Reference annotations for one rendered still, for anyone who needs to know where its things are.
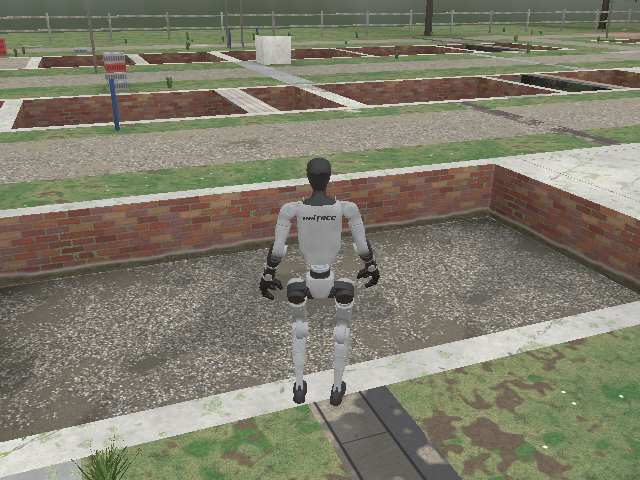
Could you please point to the robot left forearm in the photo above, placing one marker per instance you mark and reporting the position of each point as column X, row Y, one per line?
column 271, row 265

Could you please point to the humanoid robot torso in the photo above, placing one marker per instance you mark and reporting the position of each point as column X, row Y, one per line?
column 319, row 237

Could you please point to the robot left thigh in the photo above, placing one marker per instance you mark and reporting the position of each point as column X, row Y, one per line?
column 297, row 298

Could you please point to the right robot upper arm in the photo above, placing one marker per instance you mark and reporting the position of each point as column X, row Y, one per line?
column 351, row 211

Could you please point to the robot right forearm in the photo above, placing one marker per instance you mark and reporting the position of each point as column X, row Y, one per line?
column 369, row 259

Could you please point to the left robot upper arm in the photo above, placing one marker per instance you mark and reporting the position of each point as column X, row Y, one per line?
column 287, row 212

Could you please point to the robot left hand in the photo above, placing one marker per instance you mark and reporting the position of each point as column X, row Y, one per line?
column 264, row 285

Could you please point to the robot right hand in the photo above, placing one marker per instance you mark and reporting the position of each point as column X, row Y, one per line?
column 365, row 273

